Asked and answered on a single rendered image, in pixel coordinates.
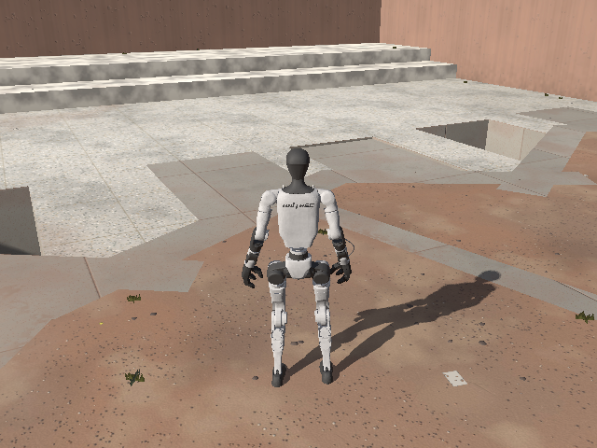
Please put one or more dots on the robot right hand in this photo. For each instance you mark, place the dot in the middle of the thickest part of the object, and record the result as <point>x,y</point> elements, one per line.
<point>346,269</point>

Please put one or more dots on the robot left hand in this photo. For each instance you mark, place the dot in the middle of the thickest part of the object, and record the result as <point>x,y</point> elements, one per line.
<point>246,274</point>

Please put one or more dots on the robot right forearm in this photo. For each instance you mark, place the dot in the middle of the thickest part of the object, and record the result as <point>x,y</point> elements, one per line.
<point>341,249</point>

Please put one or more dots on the robot left upper arm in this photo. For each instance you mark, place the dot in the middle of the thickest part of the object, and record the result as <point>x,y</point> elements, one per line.
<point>268,198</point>

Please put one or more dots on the robot right upper arm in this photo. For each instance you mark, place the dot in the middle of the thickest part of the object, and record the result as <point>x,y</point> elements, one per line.
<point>327,198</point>

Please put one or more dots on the robot right shin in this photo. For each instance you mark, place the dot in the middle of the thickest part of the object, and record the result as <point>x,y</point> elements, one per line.
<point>324,335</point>

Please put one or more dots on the robot left forearm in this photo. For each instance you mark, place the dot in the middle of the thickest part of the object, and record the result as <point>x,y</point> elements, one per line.
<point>253,251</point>

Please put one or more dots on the humanoid robot head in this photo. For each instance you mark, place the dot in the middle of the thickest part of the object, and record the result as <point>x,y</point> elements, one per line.
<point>297,161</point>

